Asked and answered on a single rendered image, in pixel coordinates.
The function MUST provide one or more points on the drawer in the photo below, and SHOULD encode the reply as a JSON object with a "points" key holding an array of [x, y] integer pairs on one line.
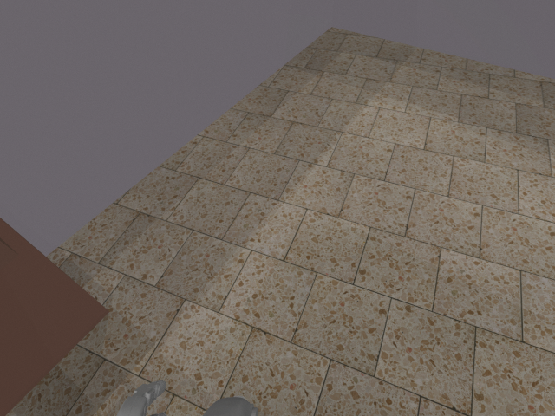
{"points": [[7, 254]]}

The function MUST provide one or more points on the left robot thigh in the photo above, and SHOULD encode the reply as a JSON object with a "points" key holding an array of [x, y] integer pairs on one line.
{"points": [[232, 406]]}

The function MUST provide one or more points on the left robot hand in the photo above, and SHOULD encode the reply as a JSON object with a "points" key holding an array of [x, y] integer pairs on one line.
{"points": [[142, 398]]}

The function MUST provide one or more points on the cabinet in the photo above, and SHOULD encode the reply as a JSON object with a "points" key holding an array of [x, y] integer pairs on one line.
{"points": [[44, 314]]}

